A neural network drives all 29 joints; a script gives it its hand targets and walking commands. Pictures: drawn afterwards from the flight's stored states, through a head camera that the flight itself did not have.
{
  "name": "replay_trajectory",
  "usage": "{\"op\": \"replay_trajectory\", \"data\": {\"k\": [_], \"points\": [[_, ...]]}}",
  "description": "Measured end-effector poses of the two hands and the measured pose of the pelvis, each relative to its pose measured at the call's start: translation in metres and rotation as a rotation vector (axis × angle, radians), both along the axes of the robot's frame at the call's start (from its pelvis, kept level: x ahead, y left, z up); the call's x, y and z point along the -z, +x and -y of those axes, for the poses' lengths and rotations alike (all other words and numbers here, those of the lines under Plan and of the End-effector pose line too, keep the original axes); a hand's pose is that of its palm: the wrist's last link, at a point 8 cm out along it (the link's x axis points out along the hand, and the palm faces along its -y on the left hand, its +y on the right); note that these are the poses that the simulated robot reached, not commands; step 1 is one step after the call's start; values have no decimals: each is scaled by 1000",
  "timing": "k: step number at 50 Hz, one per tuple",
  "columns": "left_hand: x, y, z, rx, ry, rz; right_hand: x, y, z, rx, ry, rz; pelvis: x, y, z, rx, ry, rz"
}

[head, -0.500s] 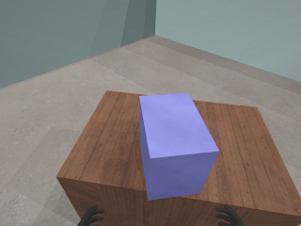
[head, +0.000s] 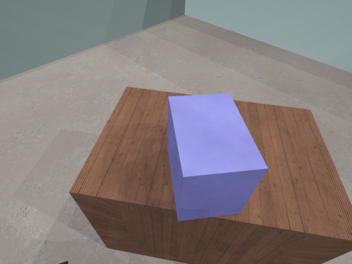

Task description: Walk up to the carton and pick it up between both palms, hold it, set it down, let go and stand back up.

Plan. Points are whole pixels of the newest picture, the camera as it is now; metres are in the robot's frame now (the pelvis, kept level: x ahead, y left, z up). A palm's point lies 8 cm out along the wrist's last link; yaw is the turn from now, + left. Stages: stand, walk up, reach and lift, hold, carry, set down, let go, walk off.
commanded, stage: stand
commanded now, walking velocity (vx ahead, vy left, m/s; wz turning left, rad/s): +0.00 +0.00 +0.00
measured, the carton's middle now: (204, 155) +0.43 -0.07 -0.03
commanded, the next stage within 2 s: none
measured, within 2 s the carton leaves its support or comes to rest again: neither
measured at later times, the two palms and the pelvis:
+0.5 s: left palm out of the picture +0.04 +0.29 -0.12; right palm out of the picture +0.08 -0.26 -0.10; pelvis -0.02 +0.01 +0.01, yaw +1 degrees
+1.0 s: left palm out of the picture +0.03 +0.28 -0.12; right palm out of the picture +0.05 -0.28 -0.11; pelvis -0.03 +0.00 +0.01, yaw +1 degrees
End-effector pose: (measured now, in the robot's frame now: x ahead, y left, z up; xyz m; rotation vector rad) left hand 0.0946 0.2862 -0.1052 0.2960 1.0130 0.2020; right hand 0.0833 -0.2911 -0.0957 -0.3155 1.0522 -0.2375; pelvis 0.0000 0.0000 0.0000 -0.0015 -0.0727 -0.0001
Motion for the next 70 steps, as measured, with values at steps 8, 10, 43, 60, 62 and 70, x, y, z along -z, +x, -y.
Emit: {"op": "replay_trajectory", "data": {"k": [8,10,43,60,62,70], "points": [[8,-19,-7,-15,-9,-70,-2,-8,5,-22,-26,-38,-2,-9,-4,-9,-4,2],[10,-19,-3,-13,-25,-66,-2,-5,-1,-35,-16,-27,-3,-11,-4,-10,-6,7],[13,-77,-5,-66,-29,-214,11,-32,-11,-35,32,-115,-9,-33,-4,-18,2,1],[11,-58,4,-49,-39,-172,10,-34,-4,-14,32,-119,-10,-28,0,-18,0,-2],[11,-59,4,-47,-39,-179,10,-36,-4,-14,31,-125,-10,-28,0,-18,0,-4],[13,-61,5,-49,-44,-202,12,-39,-7,-16,39,-151,-11,-27,1,-13,3,-8]]}}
